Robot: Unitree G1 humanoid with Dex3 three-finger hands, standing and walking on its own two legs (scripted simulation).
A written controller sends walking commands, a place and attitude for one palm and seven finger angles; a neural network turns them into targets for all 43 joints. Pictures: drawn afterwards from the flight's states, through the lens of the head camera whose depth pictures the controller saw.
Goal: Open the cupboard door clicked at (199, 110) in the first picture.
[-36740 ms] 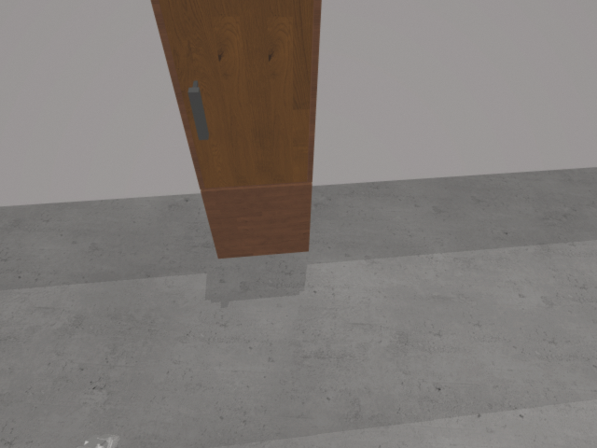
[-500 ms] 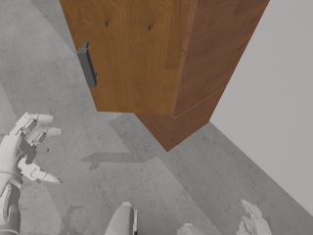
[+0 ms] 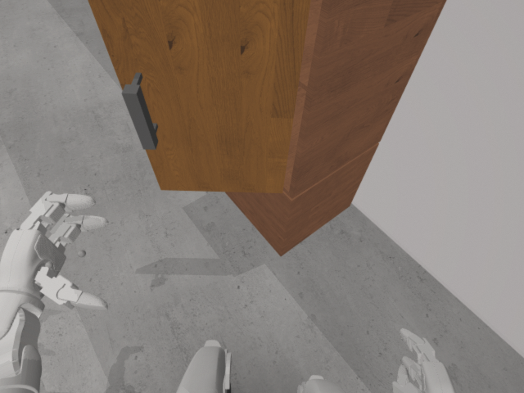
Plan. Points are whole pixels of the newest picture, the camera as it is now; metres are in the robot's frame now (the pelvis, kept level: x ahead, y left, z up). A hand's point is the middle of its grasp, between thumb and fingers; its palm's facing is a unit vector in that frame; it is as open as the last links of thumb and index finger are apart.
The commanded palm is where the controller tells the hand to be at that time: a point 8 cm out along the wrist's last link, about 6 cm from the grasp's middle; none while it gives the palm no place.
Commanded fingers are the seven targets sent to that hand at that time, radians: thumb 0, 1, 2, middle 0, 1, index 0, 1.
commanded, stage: move the hooked fingers beside the handle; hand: left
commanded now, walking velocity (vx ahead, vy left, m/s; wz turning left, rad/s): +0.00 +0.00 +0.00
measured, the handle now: (144, 112) +0.60 +0.28 +0.04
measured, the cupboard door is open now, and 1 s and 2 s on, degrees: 52 52 52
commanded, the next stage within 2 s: none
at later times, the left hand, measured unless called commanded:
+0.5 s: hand (87, 206) +0.36 +0.30 +0.06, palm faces +0.07 -1.00 -0.01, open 13.9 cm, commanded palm +0.34 +0.34 +0.06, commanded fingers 0.00 -0.50 0.30 -0.30 -1.20 -0.30 -1.20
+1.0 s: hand (95, 167) +0.44 +0.32 +0.05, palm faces +0.08 -1.00 +0.01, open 13.9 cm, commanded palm +0.43 +0.35 +0.05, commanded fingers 0.00 -0.50 0.30 -0.30 -1.20 -0.30 -1.20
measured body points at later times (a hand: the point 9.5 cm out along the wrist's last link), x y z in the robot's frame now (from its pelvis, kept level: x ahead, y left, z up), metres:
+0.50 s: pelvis +0.00 +0.00 -0.01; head +0.08 +0.03 +0.43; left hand +0.35 +0.35 +0.06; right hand +0.11 -0.26 -0.10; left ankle +0.09 +0.12 -0.65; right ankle -0.01 -0.12 -0.65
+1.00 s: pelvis -0.01 +0.01 -0.03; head +0.12 +0.05 +0.41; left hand +0.43 +0.37 +0.05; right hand +0.06 -0.26 -0.13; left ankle +0.09 +0.12 -0.65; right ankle -0.01 -0.12 -0.65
